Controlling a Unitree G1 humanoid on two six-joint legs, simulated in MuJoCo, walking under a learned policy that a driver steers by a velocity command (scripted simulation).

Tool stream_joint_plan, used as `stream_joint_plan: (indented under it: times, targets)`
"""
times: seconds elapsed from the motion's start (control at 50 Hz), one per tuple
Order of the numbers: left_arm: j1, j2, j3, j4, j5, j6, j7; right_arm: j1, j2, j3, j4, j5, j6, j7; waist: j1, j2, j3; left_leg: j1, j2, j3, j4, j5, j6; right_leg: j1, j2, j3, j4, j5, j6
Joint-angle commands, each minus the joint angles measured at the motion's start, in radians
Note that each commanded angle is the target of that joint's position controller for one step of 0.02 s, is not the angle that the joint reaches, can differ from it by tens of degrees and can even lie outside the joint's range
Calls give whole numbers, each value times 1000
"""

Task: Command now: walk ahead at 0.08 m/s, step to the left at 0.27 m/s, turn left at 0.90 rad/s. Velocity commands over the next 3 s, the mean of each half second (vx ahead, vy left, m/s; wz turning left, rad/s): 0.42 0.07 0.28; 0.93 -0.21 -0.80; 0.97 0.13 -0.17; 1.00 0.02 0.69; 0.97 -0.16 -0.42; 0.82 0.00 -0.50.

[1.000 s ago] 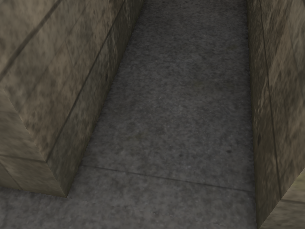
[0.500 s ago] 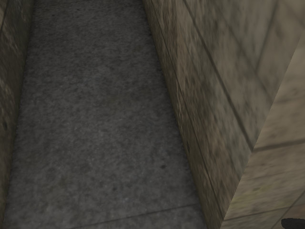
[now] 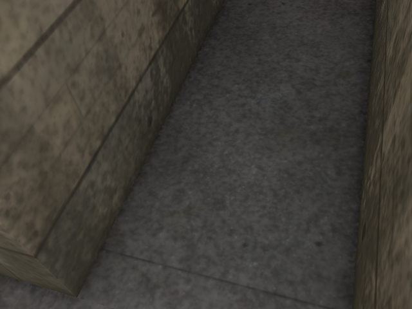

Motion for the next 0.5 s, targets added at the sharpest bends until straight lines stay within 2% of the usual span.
stream_joint_plan:
  times: [0.02,0.04,0.06,0.08,0.1,0.12,0.14,0.16,0.18,0.2,0.22,0.24,0.26,0.28,0.3,0.32,0.34,0.36,0.38,0.4,0.42,0.44,0.46,0.5]
  targets:
    - [101,153,35,-37,12,9,21,-13,-15,5,-90,26,-8,11,8,-218,-10,-155,73,23,109,32,-48,168,-224,130,-139,239,-112]
    - [72,179,44,-55,12,20,22,13,-17,5,-89,39,-8,11,-7,-255,-4,-120,87,47,27,29,-61,157,-229,120,-157,191,-114]
    - [79,199,53,-53,11,27,27,-16,-6,9,-103,40,-11,13,7,-275,11,-100,108,69,-35,30,-70,150,-242,105,-175,159,-116]
    - [51,229,67,-61,0,39,30,-25,18,11,-120,53,-30,19,7,-329,30,-76,146,104,-154,12,-77,159,-246,77,-189,131,-122]
    - [62,248,75,-59,3,46,30,-71,31,16,-138,56,-40,23,33,-358,28,-47,158,140,-213,-8,-80,166,-266,65,-207,135,-133]
    - [64,250,80,-62,-2,50,35,-104,38,22,-153,54,-45,28,48,-377,24,-13,175,169,-276,-50,-85,185,-293,53,-218,130,-151]
    - [87,260,89,-48,-19,48,40,-134,61,33,-170,48,-43,37,60,-396,23,29,189,180,-354,-85,-71,193,-317,55,-220,132,-153]
    - [96,286,103,-33,-19,43,38,-114,81,42,-165,39,-52,40,62,-399,12,103,187,199,-437,-147,-54,194,-324,40,-224,145,-148]
    - [100,314,118,-18,-25,37,45,-96,81,43,-161,36,-50,53,41,-389,30,178,194,192,-515,-158,-38,160,-329,29,-245,117,-135]
    - [79,324,127,-13,-31,32,48,-65,80,41,-143,37,-52,58,17,-398,36,285,176,218,-594,-183,-16,103,-321,4,-255,105,-122]
    - [41,359,139,-24,-32,32,56,-2,85,44,-106,28,-50,67,-15,-419,48,371,156,251,-647,-193,3,43,-332,-5,-254,164,-125]
    - [13,361,144,-25,-42,31,60,71,79,39,-69,20,-52,71,-49,-432,52,455,143,268,-744,-187,29,8,-325,-20,-238,198,-120]
    - [-19,334,138,-25,-51,31,61,177,78,32,-16,14,-55,73,-103,-411,41,581,114,298,-876,-119,66,-42,-296,-45,-177,222,-107]
    - [-19,253,111,-18,-49,26,59,329,50,11,52,16,-53,70,-167,-334,-12,767,59,316,-976,-111,114,-107,-233,-77,-19,296,-90]
    - [-56,156,76,-36,-45,29,37,431,-4,-2,103,18,-49,73,-219,-66,-68,960,144,142,-1063,153,174,-278,-97,-98,346,-110,-62]
    - [-480,-40,12,-222,54,48,-53,535,-150,-3,150,3,-111,39,-350,377,-42,975,303,-76,-1034,-380,16,-807,84,70,756,-441,-122]
    - [-355,-39,25,-256,35,50,-132,565,-216,-44,181,40,-111,-66,-266,260,-202,908,604,-622,-1301,-255,-127,-760,185,479,874,-255,-153]
    - [-186,-7,46,-168,16,69,-160,384,-190,-23,165,19,-114,-103,-84,23,-123,853,598,-494,-1262,-208,-184,-721,166,539,913,-55,-126]
    - [-44,8,46,-110,27,70,-179,244,-153,-16,157,8,-125,-110,34,20,-71,768,513,-251,-1176,-52,-194,-640,121,446,855,93,-100]
    - [18,41,47,-68,40,66,-190,176,-82,0,165,3,-146,-99,77,55,-92,764,410,-51,-1126,27,-163,-548,79,377,786,169,-88]
    - [4,69,53,-57,53,66,-202,170,-29,16,179,8,-161,-97,68,84,-106,755,360,57,-1125,52,-120,-499,74,329,764,205,-77]
    - [-60,83,53,-62,58,72,-213,210,14,30,208,13,-172,-95,34,96,-87,730,348,124,-1141,95,-95,-480,81,300,775,238,-72]
    - [-123,78,47,-71,53,79,-217,263,55,37,236,17,-181,-98,2,79,-42,731,374,130,-1169,112,-75,-524,78,293,778,274,-72]
    - [-193,41,29,-64,37,87,-225,360,95,45,286,15,-192,-95,-22,85,73,729,408,144,-1203,106,-62,-617,78,295,743,303,-79]
Next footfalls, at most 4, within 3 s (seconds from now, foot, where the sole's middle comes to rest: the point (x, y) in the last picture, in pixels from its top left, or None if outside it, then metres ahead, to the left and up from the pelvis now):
0.30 left None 0.01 0.28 -0.77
0.86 right None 0.44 0.06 -0.77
1.36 left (248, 175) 0.97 -0.03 -0.77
1.82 right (308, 104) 1.35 -0.32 -0.77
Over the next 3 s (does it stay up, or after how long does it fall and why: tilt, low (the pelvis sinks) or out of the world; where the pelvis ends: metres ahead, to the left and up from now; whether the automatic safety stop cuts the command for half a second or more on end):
stays up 2.28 -0.45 -0.01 its command is cut before an obstacle after 0.3 s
